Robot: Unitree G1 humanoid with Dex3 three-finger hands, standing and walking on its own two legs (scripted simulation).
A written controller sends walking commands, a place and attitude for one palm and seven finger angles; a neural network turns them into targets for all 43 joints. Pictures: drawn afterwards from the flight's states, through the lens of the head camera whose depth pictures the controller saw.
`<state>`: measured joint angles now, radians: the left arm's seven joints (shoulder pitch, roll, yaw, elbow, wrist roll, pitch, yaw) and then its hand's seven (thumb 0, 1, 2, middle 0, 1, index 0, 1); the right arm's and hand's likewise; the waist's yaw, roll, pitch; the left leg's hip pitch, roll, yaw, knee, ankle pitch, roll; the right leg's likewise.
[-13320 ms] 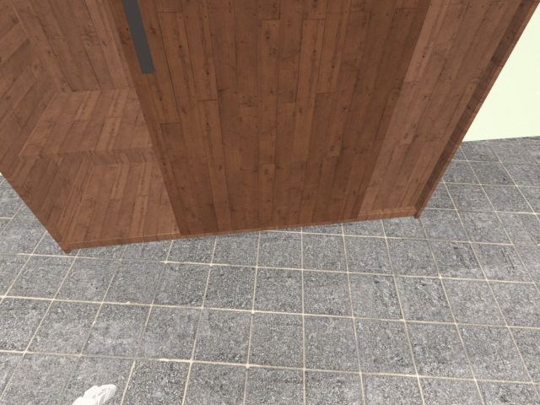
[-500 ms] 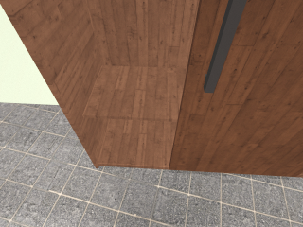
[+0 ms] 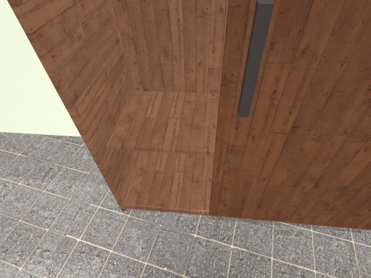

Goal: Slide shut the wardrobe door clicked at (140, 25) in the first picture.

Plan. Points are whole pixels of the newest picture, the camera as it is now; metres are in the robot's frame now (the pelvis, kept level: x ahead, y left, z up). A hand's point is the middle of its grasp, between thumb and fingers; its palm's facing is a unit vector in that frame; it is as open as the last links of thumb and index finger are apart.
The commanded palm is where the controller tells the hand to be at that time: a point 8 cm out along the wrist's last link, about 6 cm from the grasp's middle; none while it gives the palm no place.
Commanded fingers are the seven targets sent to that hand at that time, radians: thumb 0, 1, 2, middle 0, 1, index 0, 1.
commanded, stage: look again from close up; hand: right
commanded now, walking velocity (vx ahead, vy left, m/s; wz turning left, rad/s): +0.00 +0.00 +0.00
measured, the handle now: (250, 63) +0.54 -0.13 +0.21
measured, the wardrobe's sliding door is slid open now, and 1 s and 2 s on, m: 0.49 0.49 0.49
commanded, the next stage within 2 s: raise the hand with hooked fingers in 1.62 s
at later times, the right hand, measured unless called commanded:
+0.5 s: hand out of the picture -0.02 -0.10 -0.18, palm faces +0.05 +0.99 -0.13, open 7.4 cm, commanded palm none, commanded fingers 0.00 -0.90 -0.90 0.20 0.30 0.20 0.30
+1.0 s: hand out of the picture +0.00 -0.07 -0.18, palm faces +0.07 +0.99 -0.14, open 7.4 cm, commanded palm none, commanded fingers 0.00 -0.90 -0.90 0.20 0.30 0.20 0.30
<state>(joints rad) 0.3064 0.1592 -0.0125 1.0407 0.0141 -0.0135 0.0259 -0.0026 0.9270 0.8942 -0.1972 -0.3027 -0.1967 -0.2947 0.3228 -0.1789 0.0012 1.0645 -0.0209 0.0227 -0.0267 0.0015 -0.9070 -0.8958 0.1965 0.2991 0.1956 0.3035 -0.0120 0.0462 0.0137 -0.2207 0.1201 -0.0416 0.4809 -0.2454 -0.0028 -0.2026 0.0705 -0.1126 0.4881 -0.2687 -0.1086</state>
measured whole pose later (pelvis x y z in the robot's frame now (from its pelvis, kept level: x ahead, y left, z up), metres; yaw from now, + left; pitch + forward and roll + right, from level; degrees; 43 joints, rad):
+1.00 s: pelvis +0.02 +0.08 +0.00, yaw -1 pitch -1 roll +0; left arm 0.31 0.12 -0.01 1.12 0.01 -0.01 0.02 0.00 0.92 0.89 -0.19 -0.30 -0.19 -0.29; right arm 0.33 -0.12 0.00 1.10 -0.01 -0.01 -0.03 0.00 -0.91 -0.90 0.20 0.30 0.20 0.30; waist -0.01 0.02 0.01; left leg -0.20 0.03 0.02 0.49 -0.27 -0.01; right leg -0.19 -0.03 -0.05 0.49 -0.28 0.01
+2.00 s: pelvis +0.01 +0.07 -0.02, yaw -3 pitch +4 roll +0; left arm 0.26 0.25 0.03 0.72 -0.02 -0.33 0.05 0.02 0.92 0.89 -0.20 -0.30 -0.20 -0.29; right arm 0.36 -0.14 -0.01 -0.03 0.15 -0.22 -0.01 0.03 -0.81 -0.83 0.20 0.39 0.20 0.39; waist 0.03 -0.03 -0.11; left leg -0.40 0.06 0.04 0.71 -0.36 -0.02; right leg -0.40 0.00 -0.02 0.69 -0.36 0.00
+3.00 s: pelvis +0.00 +0.08 +0.00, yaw -4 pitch -3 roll +1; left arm 0.22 0.25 -0.08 0.61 -0.06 -0.37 0.10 0.01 0.91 0.89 -0.20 -0.30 -0.20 -0.30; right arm 0.04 -0.41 -0.42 -0.08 0.37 0.03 0.38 -0.01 0.39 -0.34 0.30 1.13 0.29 1.13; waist -0.07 -0.04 -0.04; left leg -0.20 0.03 0.07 0.53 -0.28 -0.01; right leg -0.24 -0.02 0.01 0.58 -0.30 0.00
